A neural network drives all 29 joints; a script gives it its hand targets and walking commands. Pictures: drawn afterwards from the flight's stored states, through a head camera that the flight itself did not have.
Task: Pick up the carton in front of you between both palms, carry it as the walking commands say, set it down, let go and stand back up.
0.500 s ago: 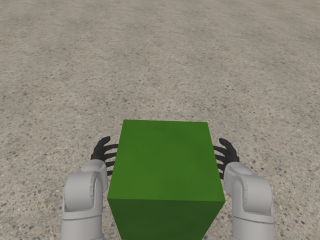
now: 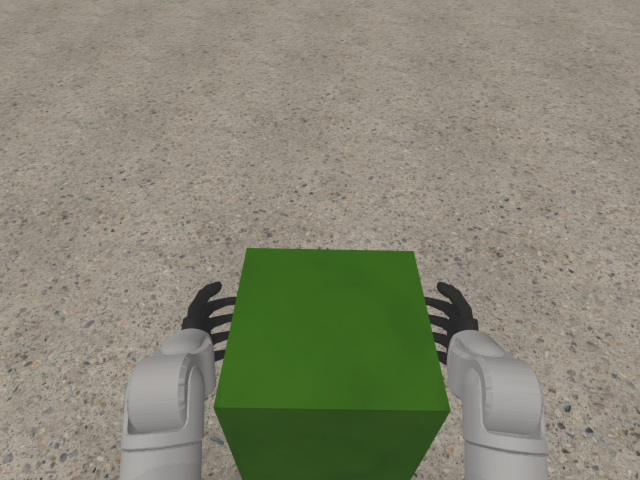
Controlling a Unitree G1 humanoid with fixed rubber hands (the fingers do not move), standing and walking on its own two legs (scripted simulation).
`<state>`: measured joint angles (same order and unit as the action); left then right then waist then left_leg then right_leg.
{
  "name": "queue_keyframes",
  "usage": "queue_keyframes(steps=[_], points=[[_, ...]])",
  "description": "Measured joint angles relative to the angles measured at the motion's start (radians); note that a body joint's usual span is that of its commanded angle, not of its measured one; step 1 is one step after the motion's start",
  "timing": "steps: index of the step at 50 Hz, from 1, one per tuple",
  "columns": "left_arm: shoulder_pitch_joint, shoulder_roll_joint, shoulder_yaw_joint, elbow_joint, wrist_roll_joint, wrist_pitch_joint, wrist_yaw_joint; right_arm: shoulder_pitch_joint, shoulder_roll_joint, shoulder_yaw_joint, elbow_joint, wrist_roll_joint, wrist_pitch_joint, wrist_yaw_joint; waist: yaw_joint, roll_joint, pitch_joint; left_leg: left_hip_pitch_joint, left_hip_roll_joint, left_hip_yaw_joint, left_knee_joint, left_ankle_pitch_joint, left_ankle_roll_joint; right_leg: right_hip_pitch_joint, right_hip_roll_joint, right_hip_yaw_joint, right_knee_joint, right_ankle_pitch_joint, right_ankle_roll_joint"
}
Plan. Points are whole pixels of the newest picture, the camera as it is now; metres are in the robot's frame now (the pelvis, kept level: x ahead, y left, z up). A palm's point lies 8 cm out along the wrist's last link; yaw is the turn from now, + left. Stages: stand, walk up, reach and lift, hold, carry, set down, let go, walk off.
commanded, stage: carry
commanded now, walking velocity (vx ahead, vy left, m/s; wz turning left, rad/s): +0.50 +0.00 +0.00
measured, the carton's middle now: (327, 372) +0.26 +0.01 -0.01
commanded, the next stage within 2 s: none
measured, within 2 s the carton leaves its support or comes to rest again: neither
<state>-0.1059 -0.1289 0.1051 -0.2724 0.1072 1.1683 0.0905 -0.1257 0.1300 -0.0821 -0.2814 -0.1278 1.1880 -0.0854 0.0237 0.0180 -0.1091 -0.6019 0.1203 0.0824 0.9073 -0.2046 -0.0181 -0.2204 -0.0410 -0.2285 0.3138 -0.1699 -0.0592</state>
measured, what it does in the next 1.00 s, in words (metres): walks ahead: left foot, then right foot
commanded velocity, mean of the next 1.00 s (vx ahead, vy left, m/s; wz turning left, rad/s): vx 0.15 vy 0.00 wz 0.00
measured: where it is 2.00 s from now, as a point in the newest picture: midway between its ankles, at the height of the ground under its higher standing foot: (320, 427)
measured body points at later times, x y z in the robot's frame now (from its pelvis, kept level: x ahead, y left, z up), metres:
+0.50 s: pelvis +0.31 +0.05 +0.00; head +0.32 +0.07 +0.45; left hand +0.60 +0.19 +0.07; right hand +0.58 -0.11 +0.08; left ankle +0.30 +0.13 -0.75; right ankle +0.36 -0.09 -0.70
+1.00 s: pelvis +0.48 +0.03 -0.02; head +0.48 +0.03 +0.43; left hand +0.77 +0.18 +0.07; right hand +0.77 -0.12 +0.07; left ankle +0.37 +0.15 -0.75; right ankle +0.51 -0.06 -0.75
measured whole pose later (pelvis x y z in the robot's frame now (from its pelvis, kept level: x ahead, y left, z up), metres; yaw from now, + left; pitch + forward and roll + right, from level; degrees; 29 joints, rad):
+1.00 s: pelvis +0.48 +0.03 -0.02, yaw +0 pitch +5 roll -1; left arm -0.18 -0.14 0.11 -0.32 0.12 1.20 0.09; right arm -0.19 0.14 -0.12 -0.33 -0.12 1.20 -0.08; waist 0.00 0.02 -0.12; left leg -0.15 0.07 0.11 0.51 -0.41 -0.04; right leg -0.38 -0.05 -0.23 0.54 -0.22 -0.05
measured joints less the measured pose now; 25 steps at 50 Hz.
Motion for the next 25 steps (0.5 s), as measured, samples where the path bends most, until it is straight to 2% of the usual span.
queue_keyframes(steps=[3,7,11,12,13,14,16,18,21,25], points=[[0.005,0.0,-0.008,-0.036,-0.003,0.001,0.0,0.009,-0.001,0.006,-0.039,0.002,0.0,0.0,-0.004,-0.003,-0.01,-0.015,0.005,0.018,-0.161,0.075,-0.007,0.082,0.003,0.006,-0.052,-0.027,0.016],[-0.01,0.0,-0.017,-0.079,-0.001,0.021,0.0,0.006,-0.001,-0.001,-0.092,0.008,0.018,0.0,-0.012,-0.003,-0.028,0.014,-0.009,0.05,-0.319,0.145,0.003,0.187,0.003,0.009,-0.076,-0.096,0.049],[-0.04,-0.003,-0.016,-0.089,0.009,0.054,0.0,-0.017,0.001,-0.018,-0.102,0.014,0.043,0.0,-0.012,-0.014,-0.046,0.107,-0.035,0.111,-0.435,0.132,0.025,0.269,-0.013,0.023,-0.016,-0.217,0.094],[-0.05,-0.002,-0.01,-0.088,0.011,0.061,0.0,-0.031,0.003,-0.023,-0.093,0.016,0.047,0.0,-0.014,-0.024,-0.047,0.138,-0.047,0.128,-0.451,0.131,0.039,0.27,-0.029,0.031,0.048,-0.269,0.105],[-0.061,0.003,-0.001,-0.078,0.012,0.065,0.0,-0.045,0.005,-0.022,-0.068,0.015,0.04,0.0,-0.02,-0.05,-0.044,0.138,-0.061,0.145,-0.41,0.121,0.068,0.235,-0.063,0.043,0.164,-0.314,0.108],[-0.068,0.01,0.008,-0.065,0.012,0.07,0.0,-0.061,0.007,-0.02,-0.037,0.012,0.036,0.0,-0.027,-0.061,-0.039,0.137,-0.065,0.155,-0.371,0.088,0.086,0.169,-0.073,0.078,0.327,-0.313,0.107],[-0.075,0.017,0.021,-0.04,0.01,0.08,0.0,-0.079,0.01,-0.019,0.007,0.007,0.037,0.0,-0.033,-0.056,-0.019,0.166,-0.06,0.164,-0.367,0.04,0.099,0.007,-0.048,0.143,0.641,-0.304,0.09],[-0.078,0.004,0.028,-0.027,0.015,0.084,0.001,-0.071,0.009,-0.025,0.014,0.008,0.04,0.0,-0.035,-0.046,0.001,0.217,-0.06,0.166,-0.42,0.035,0.088,-0.131,-0.033,0.153,0.795,-0.256,0.068],[-0.074,-0.009,0.018,-0.035,0.024,0.071,0.001,-0.051,0.007,-0.036,-0.011,0.019,0.03,0.0,-0.039,-0.038,0.029,0.299,-0.066,0.16,-0.513,0.039,0.084,-0.267,-0.04,0.137,0.751,-0.18,0.061],[-0.072,-0.007,0.0,-0.072,0.022,0.049,0.002,-0.045,0.006,-0.038,-0.057,0.029,0.01,0.0,-0.039,-0.034,0.052,0.391,-0.067,0.145,-0.582,0.018,0.069,-0.342,-0.041,0.118,0.514,-0.099,0.069]])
